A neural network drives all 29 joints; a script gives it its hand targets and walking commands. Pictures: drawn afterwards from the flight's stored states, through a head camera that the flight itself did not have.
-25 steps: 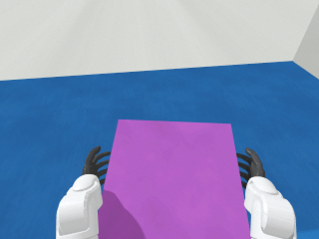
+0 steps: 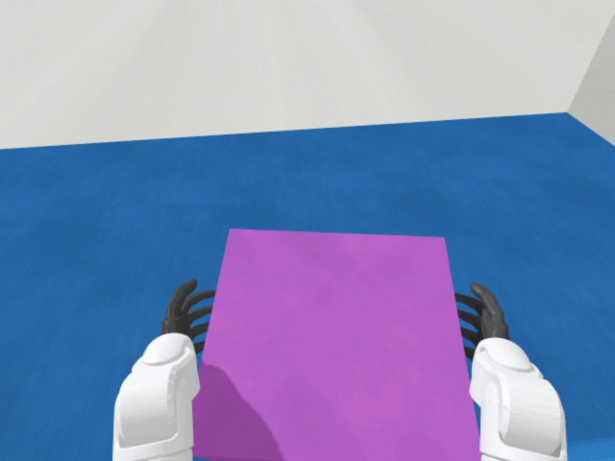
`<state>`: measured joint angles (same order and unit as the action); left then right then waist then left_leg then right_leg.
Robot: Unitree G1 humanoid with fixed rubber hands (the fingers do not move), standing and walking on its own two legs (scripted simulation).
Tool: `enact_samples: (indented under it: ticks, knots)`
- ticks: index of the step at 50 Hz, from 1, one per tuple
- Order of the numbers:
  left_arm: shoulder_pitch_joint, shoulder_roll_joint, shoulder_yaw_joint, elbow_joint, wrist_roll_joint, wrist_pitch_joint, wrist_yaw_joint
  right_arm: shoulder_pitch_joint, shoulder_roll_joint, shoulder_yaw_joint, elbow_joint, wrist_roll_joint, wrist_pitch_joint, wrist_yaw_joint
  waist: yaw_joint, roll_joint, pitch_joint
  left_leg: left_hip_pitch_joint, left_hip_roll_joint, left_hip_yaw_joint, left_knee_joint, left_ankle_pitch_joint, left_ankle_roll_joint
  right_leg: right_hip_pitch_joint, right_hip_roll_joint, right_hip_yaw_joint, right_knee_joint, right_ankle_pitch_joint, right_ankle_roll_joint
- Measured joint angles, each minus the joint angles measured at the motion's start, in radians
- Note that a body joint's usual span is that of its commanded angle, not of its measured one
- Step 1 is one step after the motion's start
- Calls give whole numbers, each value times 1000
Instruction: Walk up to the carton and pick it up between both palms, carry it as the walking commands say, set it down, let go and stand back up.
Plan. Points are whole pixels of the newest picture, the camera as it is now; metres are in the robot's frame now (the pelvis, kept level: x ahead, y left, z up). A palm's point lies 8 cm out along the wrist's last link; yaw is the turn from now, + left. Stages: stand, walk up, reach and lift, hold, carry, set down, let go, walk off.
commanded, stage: hold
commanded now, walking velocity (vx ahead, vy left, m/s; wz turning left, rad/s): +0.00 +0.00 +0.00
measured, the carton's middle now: (330, 353) +0.28 +0.00 +0.00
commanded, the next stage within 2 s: set down in 0.74 s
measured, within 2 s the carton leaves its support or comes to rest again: neither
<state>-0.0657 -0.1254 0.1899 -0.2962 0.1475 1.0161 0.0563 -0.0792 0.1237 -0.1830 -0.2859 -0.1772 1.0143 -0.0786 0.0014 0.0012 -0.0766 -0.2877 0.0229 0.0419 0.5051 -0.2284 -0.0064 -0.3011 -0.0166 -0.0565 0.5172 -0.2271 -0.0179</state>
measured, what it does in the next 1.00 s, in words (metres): stands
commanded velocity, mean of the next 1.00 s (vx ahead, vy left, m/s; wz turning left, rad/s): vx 0.00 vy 0.00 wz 0.00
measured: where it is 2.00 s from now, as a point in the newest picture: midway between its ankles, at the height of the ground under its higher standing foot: outside the picture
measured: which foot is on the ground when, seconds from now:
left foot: down 0.00-1.00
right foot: down 0.00-1.00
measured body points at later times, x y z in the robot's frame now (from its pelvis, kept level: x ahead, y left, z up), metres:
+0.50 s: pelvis +0.01 +0.01 +0.01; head -0.05 +0.00 +0.46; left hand +0.31 +0.19 +0.07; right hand +0.31 -0.18 +0.06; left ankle +0.03 +0.12 -0.74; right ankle +0.03 -0.11 -0.74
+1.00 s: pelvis +0.02 +0.01 +0.01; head -0.02 +0.01 +0.46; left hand +0.31 +0.21 +0.03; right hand +0.32 -0.17 +0.03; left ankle +0.03 +0.12 -0.74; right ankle +0.03 -0.11 -0.74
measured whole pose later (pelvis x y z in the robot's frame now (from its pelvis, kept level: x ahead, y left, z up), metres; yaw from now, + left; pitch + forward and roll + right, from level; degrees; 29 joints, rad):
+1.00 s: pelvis +0.02 +0.01 +0.01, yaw -1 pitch -6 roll +0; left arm -0.24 -0.11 0.35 0.30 0.34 0.65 -0.09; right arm -0.26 0.11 -0.36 0.33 -0.34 0.62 0.10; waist 0.04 0.00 0.01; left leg -0.02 -0.02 -0.03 0.29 -0.17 0.01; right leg -0.03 0.01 0.03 0.29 -0.16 -0.01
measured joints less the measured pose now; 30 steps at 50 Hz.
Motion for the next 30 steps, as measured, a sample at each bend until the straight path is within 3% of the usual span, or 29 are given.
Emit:
enact_samples:
  ticks: [3,5,10,22,30]
  knots:
    - [-98,54,-15,324,55,-159,-9,-111,-55,-9,332,-51,-152,22,10,2,89,94,-33,-46,-38,15,18,89,18,35,-32,12,-6]
    - [-96,78,-31,405,41,-223,1,-111,-79,12,414,-40,-215,14,10,1,113,120,-34,-50,-60,23,13,113,20,42,-51,21,-1]
    - [-41,69,-27,381,39,-291,-3,-39,-65,28,390,-21,-295,0,6,-3,101,152,-31,-59,-113,41,6,151,28,46,-115,44,0]
    - [-199,59,99,552,126,-313,-107,-201,-35,-112,553,-111,-312,105,0,6,40,218,-35,-76,-166,57,11,232,30,50,-193,70,4]
    - [-209,43,115,568,149,-313,-128,-210,-46,-129,566,-127,-309,139,-12,10,37,230,-42,-72,-190,66,18,241,27,65,-215,80,11]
